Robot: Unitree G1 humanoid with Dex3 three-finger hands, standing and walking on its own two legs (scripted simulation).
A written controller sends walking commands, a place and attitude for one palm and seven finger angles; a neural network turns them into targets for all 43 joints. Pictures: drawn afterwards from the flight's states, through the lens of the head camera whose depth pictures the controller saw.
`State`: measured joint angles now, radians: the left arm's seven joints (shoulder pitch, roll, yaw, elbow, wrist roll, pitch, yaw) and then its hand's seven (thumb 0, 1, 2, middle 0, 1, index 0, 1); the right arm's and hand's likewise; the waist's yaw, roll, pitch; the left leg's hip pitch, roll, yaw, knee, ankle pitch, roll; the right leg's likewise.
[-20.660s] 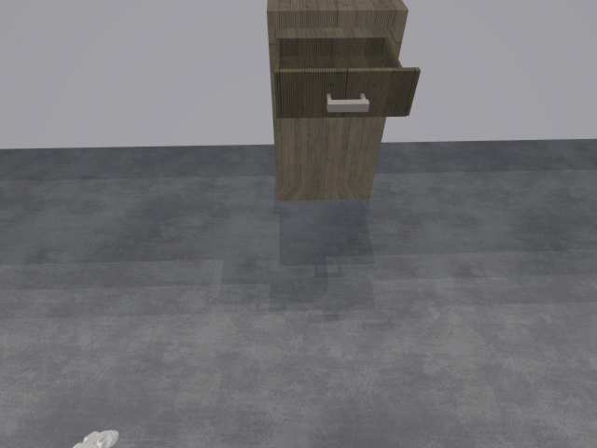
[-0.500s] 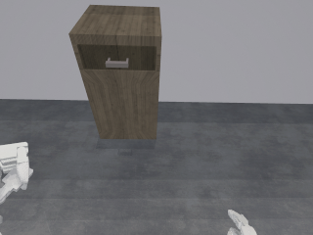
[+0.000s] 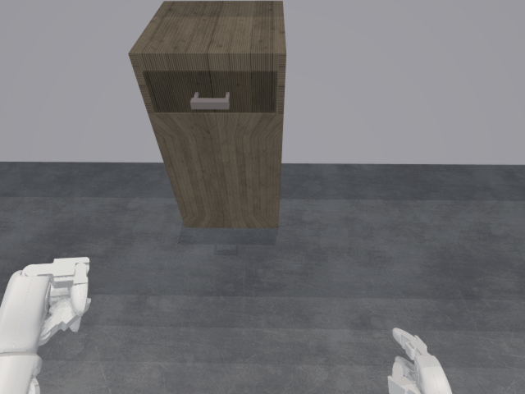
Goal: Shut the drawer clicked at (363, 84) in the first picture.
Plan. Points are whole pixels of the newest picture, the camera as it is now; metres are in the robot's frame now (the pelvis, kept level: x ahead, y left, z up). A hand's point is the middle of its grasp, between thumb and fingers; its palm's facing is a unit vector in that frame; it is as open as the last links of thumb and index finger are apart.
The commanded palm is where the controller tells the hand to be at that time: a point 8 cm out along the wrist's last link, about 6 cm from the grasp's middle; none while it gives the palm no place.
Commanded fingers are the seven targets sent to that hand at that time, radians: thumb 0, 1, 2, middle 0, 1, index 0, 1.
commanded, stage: let the arm hang, fingers relaxed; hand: left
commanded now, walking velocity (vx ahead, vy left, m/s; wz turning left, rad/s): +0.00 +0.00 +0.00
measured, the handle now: (211, 99) +0.91 +0.23 -0.05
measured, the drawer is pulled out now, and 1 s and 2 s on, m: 0.00 0.00 0.00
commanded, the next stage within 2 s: look to check the result in 1.04 s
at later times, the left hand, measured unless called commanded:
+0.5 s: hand out of the picture -0.07 +0.21 -0.17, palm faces +0.01 -0.97 -0.24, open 5.1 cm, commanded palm none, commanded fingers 0.00 0.90 0.90 -0.24 -0.34 -0.24 -0.34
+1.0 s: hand out of the picture +0.01 +0.18 -0.17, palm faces +0.02 -0.98 -0.20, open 7.3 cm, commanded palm none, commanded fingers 0.00 0.90 0.90 -0.20 -0.30 -0.20 -0.30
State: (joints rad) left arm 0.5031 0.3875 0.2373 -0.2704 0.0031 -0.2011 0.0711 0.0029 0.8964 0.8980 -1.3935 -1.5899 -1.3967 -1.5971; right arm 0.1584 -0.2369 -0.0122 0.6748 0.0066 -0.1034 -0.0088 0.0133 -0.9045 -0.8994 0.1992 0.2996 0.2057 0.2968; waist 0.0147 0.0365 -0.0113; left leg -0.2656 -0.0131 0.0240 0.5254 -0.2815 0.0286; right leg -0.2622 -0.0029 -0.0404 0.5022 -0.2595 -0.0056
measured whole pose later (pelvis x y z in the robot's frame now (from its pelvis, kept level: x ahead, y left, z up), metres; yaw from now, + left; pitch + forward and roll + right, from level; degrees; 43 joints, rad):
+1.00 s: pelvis -0.01 +0.00 +0.01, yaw -1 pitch -1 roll +0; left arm 0.26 0.15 0.01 1.12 0.01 -0.01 0.03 0.01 0.93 0.90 -0.20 -0.30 -0.20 -0.31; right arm 0.30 -0.14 -0.01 1.13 -0.02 0.00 -0.03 0.01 -0.92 -0.90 0.20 0.30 0.20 0.30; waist -0.01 0.01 0.03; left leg -0.17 -0.02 0.04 0.42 -0.22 0.04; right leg -0.18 -0.01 -0.02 0.42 -0.21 0.00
